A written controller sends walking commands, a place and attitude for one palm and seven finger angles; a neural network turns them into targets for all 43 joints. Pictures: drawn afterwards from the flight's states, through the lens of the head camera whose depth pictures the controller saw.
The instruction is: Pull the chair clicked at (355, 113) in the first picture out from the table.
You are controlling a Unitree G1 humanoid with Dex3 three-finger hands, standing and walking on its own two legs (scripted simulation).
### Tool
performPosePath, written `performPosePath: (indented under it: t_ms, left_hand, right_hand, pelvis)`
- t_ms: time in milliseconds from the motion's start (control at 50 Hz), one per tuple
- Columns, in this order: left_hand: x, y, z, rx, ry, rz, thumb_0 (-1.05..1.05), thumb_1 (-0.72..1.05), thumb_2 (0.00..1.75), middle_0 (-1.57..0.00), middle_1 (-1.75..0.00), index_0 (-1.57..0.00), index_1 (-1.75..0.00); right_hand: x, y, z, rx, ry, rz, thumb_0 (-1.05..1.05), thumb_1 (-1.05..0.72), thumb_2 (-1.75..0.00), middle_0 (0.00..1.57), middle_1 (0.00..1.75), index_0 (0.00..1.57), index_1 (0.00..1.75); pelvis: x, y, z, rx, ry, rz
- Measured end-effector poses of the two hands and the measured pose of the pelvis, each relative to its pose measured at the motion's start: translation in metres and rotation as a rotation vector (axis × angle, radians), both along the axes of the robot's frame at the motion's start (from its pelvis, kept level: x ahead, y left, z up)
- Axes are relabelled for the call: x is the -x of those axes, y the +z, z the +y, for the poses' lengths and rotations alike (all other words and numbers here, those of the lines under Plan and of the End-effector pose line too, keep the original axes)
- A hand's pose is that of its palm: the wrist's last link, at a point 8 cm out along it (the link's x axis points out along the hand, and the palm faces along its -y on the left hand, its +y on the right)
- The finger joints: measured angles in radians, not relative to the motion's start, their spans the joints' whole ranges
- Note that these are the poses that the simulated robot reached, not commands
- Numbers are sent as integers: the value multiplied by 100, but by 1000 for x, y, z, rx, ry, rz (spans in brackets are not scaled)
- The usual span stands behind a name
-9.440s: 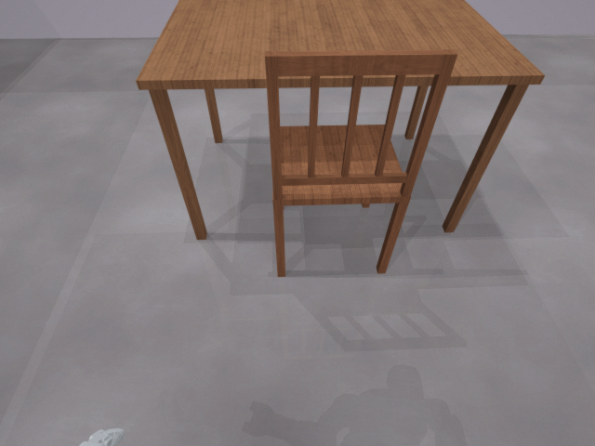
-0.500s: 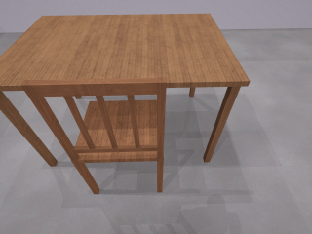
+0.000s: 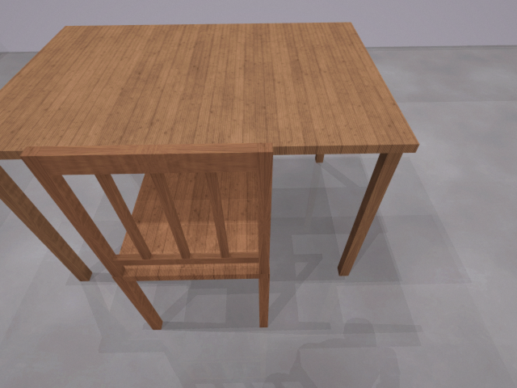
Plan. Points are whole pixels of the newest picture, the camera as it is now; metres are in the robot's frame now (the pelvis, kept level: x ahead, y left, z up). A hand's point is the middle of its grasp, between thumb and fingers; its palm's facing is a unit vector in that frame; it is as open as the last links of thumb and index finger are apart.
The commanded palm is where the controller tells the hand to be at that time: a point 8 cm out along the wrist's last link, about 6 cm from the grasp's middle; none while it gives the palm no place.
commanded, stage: come to a stop and stand still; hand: left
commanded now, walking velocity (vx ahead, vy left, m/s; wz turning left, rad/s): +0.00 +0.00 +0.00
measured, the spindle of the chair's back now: (173, 219) +0.47 +0.22 -0.09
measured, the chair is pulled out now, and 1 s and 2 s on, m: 0.00 0.00 0.00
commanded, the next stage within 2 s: look again from close up in 0.58 s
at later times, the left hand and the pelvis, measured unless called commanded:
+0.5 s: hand out of the picture +0.03 +0.15 -0.17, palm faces +0.01 -0.98 -0.20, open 7.3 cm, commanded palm none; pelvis +0.03 -0.03 +0.00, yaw +0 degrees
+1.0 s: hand out of the picture +0.01 +0.12 -0.17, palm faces +0.02 -0.99 -0.17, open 7.4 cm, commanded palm none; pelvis +0.03 -0.04 +0.00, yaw +0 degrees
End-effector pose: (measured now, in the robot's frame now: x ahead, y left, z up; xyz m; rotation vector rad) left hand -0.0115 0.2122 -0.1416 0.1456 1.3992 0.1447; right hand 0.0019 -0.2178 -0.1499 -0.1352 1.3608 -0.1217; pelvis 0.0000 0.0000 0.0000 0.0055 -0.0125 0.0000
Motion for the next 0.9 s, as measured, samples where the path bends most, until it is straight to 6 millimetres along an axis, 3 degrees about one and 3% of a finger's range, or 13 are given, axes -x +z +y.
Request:
performPosePath:
  t_ms: [220,460,900]
  left_hand:
    - [-23,-2,-10,-1,-3,-4,2,93,89,-20,-30,-20,-30]
    - [-38,1,-16,-18,-8,-26,2,93,89,-20,-30,-20,-30]
    - [-20,0,-41,10,1,8,1,92,89,-20,-30,-20,-30]
  right_hand:
    - [-23,3,-17,23,5,-4,0,-91,-90,20,29,20,30]
    - [-19,1,-22,6,0,32,0,-91,-90,20,29,20,30]
    - [3,2,-31,-6,-20,85,0,-91,-90,20,29,20,30]
  pelvis:
    - [-19,1,-12,1,0,-7]
    - [-27,2,-24,1,4,-10]
    - [-27,3,-39,1,2,-10]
